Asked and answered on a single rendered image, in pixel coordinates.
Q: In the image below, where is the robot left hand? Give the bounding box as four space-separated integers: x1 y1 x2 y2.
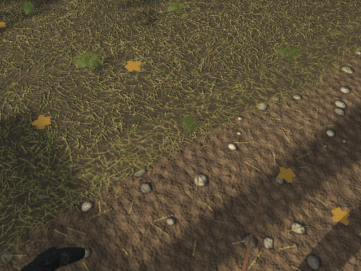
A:
20 247 85 271

